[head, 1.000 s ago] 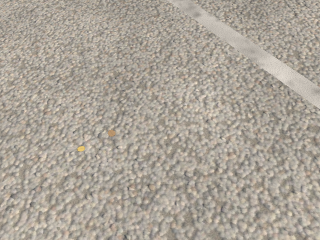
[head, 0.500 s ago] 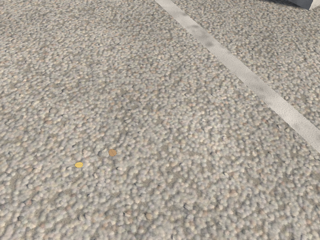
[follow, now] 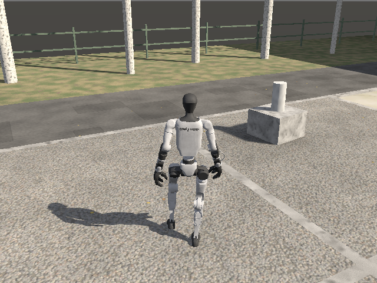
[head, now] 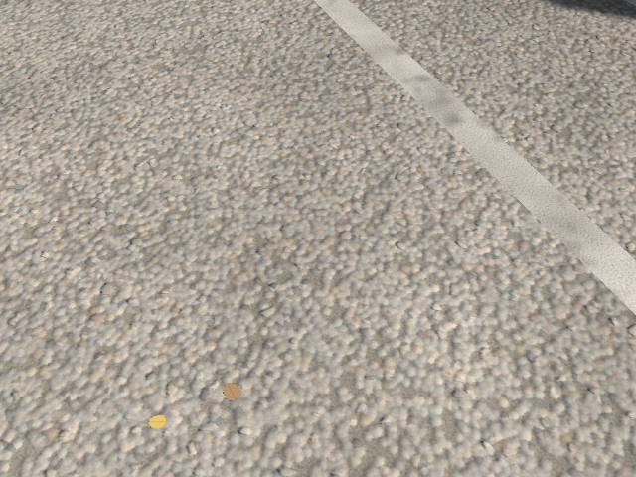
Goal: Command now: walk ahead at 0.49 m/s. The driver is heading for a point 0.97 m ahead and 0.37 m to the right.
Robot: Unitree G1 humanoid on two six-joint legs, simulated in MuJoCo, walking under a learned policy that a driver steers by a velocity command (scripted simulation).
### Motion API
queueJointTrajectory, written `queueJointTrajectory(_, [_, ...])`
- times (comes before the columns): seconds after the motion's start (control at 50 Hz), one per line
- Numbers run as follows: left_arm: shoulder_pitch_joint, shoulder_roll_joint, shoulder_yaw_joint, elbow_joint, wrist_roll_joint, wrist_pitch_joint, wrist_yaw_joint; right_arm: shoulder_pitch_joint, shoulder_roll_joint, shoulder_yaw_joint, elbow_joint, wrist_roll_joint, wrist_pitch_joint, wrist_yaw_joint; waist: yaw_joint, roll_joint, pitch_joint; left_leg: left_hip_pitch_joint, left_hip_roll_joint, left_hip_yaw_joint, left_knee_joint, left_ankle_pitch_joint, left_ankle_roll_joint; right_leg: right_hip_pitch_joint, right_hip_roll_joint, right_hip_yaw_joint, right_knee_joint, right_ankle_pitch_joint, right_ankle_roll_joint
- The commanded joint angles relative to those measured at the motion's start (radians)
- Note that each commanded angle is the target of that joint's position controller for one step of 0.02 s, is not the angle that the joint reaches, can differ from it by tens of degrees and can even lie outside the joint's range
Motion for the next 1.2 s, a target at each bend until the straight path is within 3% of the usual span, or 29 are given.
queueJointTrajectory(0.02, [0.021,0.116,0.019,-0.024,-0.005,-0.018,0.004,-0.107,-0.023,0.004,-0.078,0.005,-0.010,0.005,0.001,-0.090,0.065,-0.001,-0.011,0.046,-0.170,0.121,-0.020,-0.075,-0.234,0.124,-0.132,0.302,-0.099])
queueJointTrajectory(0.1, [0.088,0.129,0.017,0.014,0.001,-0.017,0.014,-0.220,-0.023,0.010,-0.111,0.011,-0.015,0.002,0.036,-0.095,0.065,0.038,-0.046,0.073,-0.328,0.161,-0.003,0.026,-0.265,0.119,-0.107,0.409,-0.092])
queueJointTrajectory(0.16, [0.099,0.138,0.017,0.037,0.011,-0.007,0.027,-0.234,-0.045,0.001,-0.127,0.008,-0.023,-0.005,0.022,-0.095,0.062,0.059,-0.069,0.057,-0.383,0.065,0.029,0.134,-0.305,0.150,-0.025,0.569,-0.089])
queueJointTrajectory(0.2, [0.063,0.160,0.022,0.035,0.017,-0.001,0.032,-0.106,-0.072,-0.014,-0.091,0.008,-0.035,-0.017,-0.040,-0.110,-0.004,0.231,-0.121,0.062,-0.433,-0.031,0.057,0.148,-0.296,0.154,0.134,0.797,-0.068])
queueJointTrajectory(0.22, [0.048,0.162,0.021,0.034,0.013,0.001,0.029,0.048,-0.094,-0.027,-0.042,0.003,-0.047,-0.028,-0.106,-0.087,-0.088,0.428,-0.135,0.067,-0.500,-0.004,0.081,0.100,-0.261,0.132,0.307,0.792,-0.052])
queueJointTrajectory(0.24, [0.041,0.140,0.013,0.011,0.002,-0.002,0.024,0.218,-0.156,-0.047,-0.006,-0.020,-0.058,-0.043,-0.166,-0.036,-0.205,0.700,0.012,-0.077,-0.508,-0.054,0.122,-0.084,-0.218,0.111,0.553,0.542,-0.037])
queueJointTrajectory(0.26, [0.158,0.015,-0.014,-0.017,-0.039,-0.001,0.017,0.289,-0.259,-0.076,-0.006,-0.043,-0.053,-0.050,-0.122,0.174,-0.359,1.007,0.332,-0.528,-0.550,-0.136,0.236,-0.450,-0.057,0.029,0.928,-0.102,0.012])
queueJointTrajectory(0.28, [0.137,0.125,0.017,0.007,-0.016,0.011,0.030,0.242,-0.210,-0.070,-0.013,-0.006,-0.040,-0.041,-0.120,0.078,-0.350,0.931,0.350,-0.660,-0.641,-0.168,0.250,-0.534,-0.045,0.125,1.044,-0.316,-0.003])
queueJointTrajectory(0.3, [0.053,0.142,0.030,-0.010,-0.008,0.014,0.029,0.142,-0.142,-0.052,-0.023,0.009,-0.038,-0.039,-0.079,0.024,-0.184,0.785,0.300,-0.488,-0.670,-0.193,0.215,-0.565,-0.102,0.150,1.046,-0.226,-0.010])
queueJointTrajectory(0.32, [0.007,0.114,0.025,-0.019,-0.006,0.013,0.022,0.079,-0.086,-0.040,-0.030,0.012,-0.046,-0.036,-0.060,0.003,-0.090,0.653,0.256,-0.361,-0.719,-0.130,0.185,-0.550,-0.140,0.146,1.001,-0.157,-0.008])
queueJointTrajectory(0.36, [-0.004,0.089,0.029,-0.017,0.017,0.037,0.008,0.055,-0.042,-0.029,-0.015,0.016,-0.059,-0.043,-0.016,0.033,-0.019,0.512,0.179,-0.187,-0.769,-0.026,0.123,-0.489,-0.175,0.137,0.942,-0.108,0.006])
queueJointTrajectory(0.4, [-0.007,0.058,0.029,-0.022,0.021,0.061,-0.006,0.083,-0.039,-0.029,0.000,0.021,-0.077,-0.045,0.004,0.028,-0.021,0.483,0.166,-0.104,-0.790,0.061,0.116,-0.478,-0.179,0.125,0.935,-0.079,0.019])
queueJointTrajectory(0.46, [-0.099,0.049,0.031,-0.061,0.023,0.077,-0.018,0.119,-0.056,-0.037,0.020,0.025,-0.092,-0.046,0.009,0.024,0.011,0.495,0.152,0.001,-0.822,0.118,0.113,-0.576,-0.198,0.107,0.893,0.021,0.035])
queueJointTrajectory(0.56, [-0.285,0.033,0.017,-0.134,0.021,0.072,-0.034,0.168,-0.055,-0.035,0.045,0.021,-0.089,-0.050,-0.019,0.022,0.055,0.524,0.115,0.141,-0.818,0.214,0.101,-0.604,-0.186,0.046,0.617,0.191,0.047])
queueJointTrajectory(0.66, [-0.410,0.044,0.011,-0.194,0.030,0.070,-0.045,0.248,-0.089,-0.044,0.077,0.017,-0.073,-0.063,-0.053,0.023,0.067,0.679,0.168,0.202,-0.760,0.367,0.094,-0.576,-0.153,-0.035,0.436,0.135,-0.003])
queueJointTrajectory(0.72, [-0.355,0.069,0.024,-0.188,0.034,0.070,-0.038,0.237,-0.123,-0.054,0.078,0.012,-0.052,-0.073,-0.012,0.053,0.017,0.748,0.179,0.250,-0.580,0.755,0.077,-0.457,-0.072,-0.085,0.400,-0.017,-0.062])
queueJointTrajectory(0.74, [-0.279,0.085,0.034,-0.168,0.033,0.067,-0.033,0.232,-0.139,-0.059,0.076,0.011,-0.042,-0.073,0.021,0.056,-0.028,0.754,0.178,0.259,-0.447,0.844,0.075,-0.374,-0.033,-0.094,0.382,-0.065,-0.086])
queueJointTrajectory(0.76, [-0.159,0.107,0.049,-0.133,0.035,0.059,-0.026,0.226,-0.152,-0.063,0.069,0.013,-0.031,-0.071,0.071,0.041,-0.099,0.708,0.170,0.268,-0.256,0.798,0.063,-0.224,0.002,-0.086,0.321,-0.062,-0.113])
queueJointTrajectory(0.78, [0.001,0.173,0.077,-0.086,0.047,0.051,-0.012,0.214,-0.144,-0.061,0.046,0.015,-0.027,-0.066,0.144,-0.034,-0.189,0.525,0.145,0.275,0.027,0.553,0.028,0.021,-0.070,0.054,0.246,-0.100,-0.161])
queueJointTrajectory(0.8, [-0.007,0.297,0.107,-0.099,0.045,0.054,0.002,0.246,-0.017,-0.036,-0.028,0.027,-0.035,-0.044,0.075,-0.279,-0.262,0.064,-0.041,0.250,0.397,-0.333,-0.036,0.329,-0.385,0.577,0.187,-0.121,-0.306])
queueJointTrajectory(0.82, [0.024,0.307,0.109,-0.111,0.015,0.069,0.005,0.122,-0.100,-0.052,-0.071,0.024,-0.050,-0.038,0.117,-0.166,-0.305,-0.087,-0.120,0.011,0.517,-0.416,-0.044,0.359,-0.435,0.841,0.047,-0.099,-0.346])
queueJointTrajectory(0.84, [-0.027,0.277,0.101,-0.101,0.011,0.073,0.015,0.047,-0.093,-0.048,-0.095,0.031,-0.064,-0.033,0.095,-0.106,-0.162,-0.167,-0.051,-0.032,0.484,-0.302,-0.031,0.273,-0.417,0.663,0.037,-0.017,-0.313])
queueJointTrajectory(0.86, [-0.075,0.218,0.088,-0.102,0.004,0.068,0.018,0.060,-0.087,-0.043,-0.087,0.032,-0.076,-0.035,0.053,-0.041,-0.084,-0.118,-0.013,-0.029,0.383,-0.219,-0.027,0.139,-0.378,0.558,0.028,0.108,-0.270])
queueJointTrajectory(0.88, [-0.123,0.184,0.079,-0.108,0.002,0.060,0.021,0.072,-0.086,-0.046,-0.073,0.021,-0.071,-0.038,0.010,-0.006,-0.042,-0.052,0.009,-0.033,0.306,-0.197,-0.031,0.040,-0.323,0.474,0.020,0.217,-0.231])
queueJointTrajectory(0.92, [-0.154,0.149,0.064,-0.115,-0.008,0.040,0.022,0.108,-0.074,-0.045,-0.070,-0.008,-0.032,-0.035,-0.037,-0.020,-0.056,0.055,0.018,-0.038,0.228,-0.193,-0.057,-0.054,-0.261,0.383,0.005,0.347,-0.209])
queueJointTrajectory(0.96, [-0.121,0.170,0.067,-0.105,-0.013,0.022,0.018,0.094,-0.055,-0.041,-0.085,-0.012,-0.006,-0.028,-0.046,-0.029,-0.054,0.057,0.013,-0.020,0.164,-0.178,-0.078,-0.086,-0.228,0.347,-0.005,0.397,-0.206])
queueJointTrajectory(1.0, [-0.082,0.191,0.072,-0.100,-0.010,0.018,0.017,0.020,-0.051,-0.038,-0.115,-0.011,0.004,-0.025,-0.027,-0.047,-0.031,0.014,0.011,-0.007,0.085,-0.107,-0.094,-0.100,-0.208,0.342,-0.024,0.362,-0.190])
queueJointTrajectory(1.06, [-0.015,0.190,0.071,-0.092,-0.009,0.021,0.016,-0.107,-0.060,-0.036,-0.161,-0.006,0.007,-0.023,0.019,-0.075,-0.002,-0.055,0.000,-0.007,-0.053,0.004,-0.103,-0.063,-0.193,0.364,-0.031,0.328,-0.159])
queueJointTrajectory(1.2, [0.093,0.200,0.070,-0.083,0.006,0.029,0.029,-0.302,-0.065,-0.018,-0.246,0.008,-0.012,-0.012,0.090,-0.107,0.008,-0.063,-0.068,-0.009,-0.286,0.078,-0.077,0.078,-0.206,0.425,0.055,0.447,-0.135])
